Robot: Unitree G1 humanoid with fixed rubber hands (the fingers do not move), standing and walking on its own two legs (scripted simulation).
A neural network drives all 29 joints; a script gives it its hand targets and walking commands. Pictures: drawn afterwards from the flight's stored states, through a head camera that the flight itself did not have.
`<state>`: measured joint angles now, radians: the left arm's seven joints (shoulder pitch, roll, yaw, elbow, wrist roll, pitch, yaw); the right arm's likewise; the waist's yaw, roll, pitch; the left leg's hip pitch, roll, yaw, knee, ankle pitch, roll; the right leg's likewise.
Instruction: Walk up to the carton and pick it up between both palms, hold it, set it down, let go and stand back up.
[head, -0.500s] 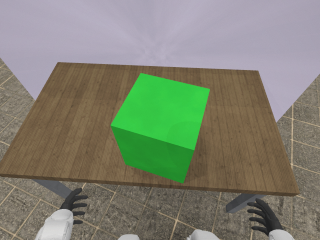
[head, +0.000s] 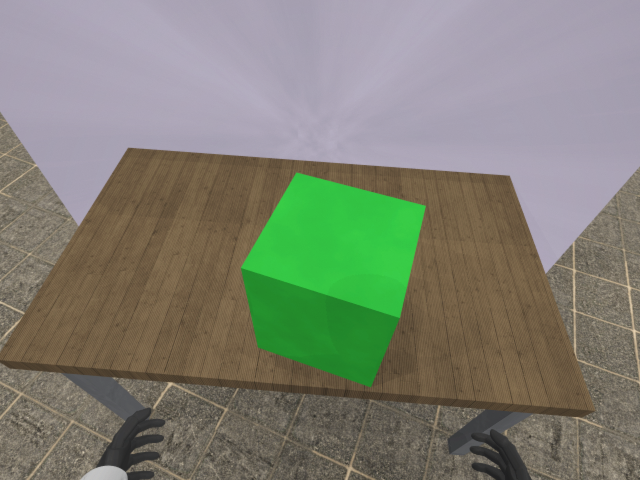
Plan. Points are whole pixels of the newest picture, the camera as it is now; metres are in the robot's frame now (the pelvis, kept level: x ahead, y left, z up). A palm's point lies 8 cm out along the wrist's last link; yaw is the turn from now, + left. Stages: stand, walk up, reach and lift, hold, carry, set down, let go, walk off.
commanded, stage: reach and lift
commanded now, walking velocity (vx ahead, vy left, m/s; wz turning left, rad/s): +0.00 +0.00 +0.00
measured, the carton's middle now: (334, 282) +0.42 +0.01 -0.07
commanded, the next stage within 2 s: none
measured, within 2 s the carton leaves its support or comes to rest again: neither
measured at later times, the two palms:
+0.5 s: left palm (122, 430) +0.18 +0.27 -0.06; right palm out of the picture +0.15 -0.18 -0.06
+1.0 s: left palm (110, 437) +0.17 +0.27 -0.04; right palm (468, 470) +0.16 -0.15 -0.04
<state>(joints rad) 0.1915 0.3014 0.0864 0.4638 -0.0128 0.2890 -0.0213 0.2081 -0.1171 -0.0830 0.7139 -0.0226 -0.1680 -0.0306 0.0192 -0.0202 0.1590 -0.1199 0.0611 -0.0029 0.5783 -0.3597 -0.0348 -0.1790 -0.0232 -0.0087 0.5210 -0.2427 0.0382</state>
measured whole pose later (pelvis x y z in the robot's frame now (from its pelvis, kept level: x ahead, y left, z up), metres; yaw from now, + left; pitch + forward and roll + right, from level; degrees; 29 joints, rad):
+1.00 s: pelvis +0.02 +0.03 +0.00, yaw -1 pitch -7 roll -3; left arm 0.27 0.34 -0.05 0.47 -0.19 -0.30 -0.16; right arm 0.33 0.00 0.02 0.57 0.14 -0.52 -0.18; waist 0.05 0.01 0.15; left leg -0.06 0.04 0.03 0.57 -0.39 0.01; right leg -0.09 -0.03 0.04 0.43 -0.22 0.07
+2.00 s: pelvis +0.01 +0.02 +0.00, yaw +0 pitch -5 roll -3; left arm -0.14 0.37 -0.05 0.54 -0.23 -0.06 -0.14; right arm 0.00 -0.01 0.00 0.52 0.15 -0.27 -0.28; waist -0.01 0.00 0.11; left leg -0.11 0.05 0.00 0.57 -0.37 0.00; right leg -0.12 -0.01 0.03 0.41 -0.21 0.07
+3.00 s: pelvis -0.01 +0.01 +0.00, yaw +2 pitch +8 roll -2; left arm -0.84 0.39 -0.11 1.19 -0.33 -0.04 -0.08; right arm -0.63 -0.05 -0.07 0.84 0.23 0.01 -0.28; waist -0.15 0.00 -0.08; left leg -0.44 0.04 -0.04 0.63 -0.32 -0.01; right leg -0.44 -0.02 0.00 0.48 -0.17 0.06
